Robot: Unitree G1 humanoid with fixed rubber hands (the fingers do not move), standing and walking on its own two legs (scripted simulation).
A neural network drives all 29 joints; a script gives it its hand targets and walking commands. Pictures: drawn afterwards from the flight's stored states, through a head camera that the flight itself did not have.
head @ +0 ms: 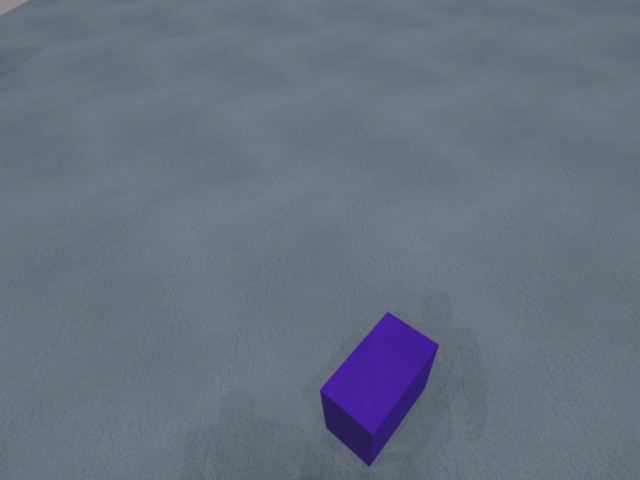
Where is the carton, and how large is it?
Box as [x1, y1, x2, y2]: [320, 312, 438, 466]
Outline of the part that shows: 388,312 320,389 326,427 369,466 424,388 438,345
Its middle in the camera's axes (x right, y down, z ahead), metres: +0.17 +0.41 +1.11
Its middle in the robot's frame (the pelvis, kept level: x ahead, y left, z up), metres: +0.50 -0.10 -0.64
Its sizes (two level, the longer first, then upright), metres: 0.294 0.163 0.293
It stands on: the floor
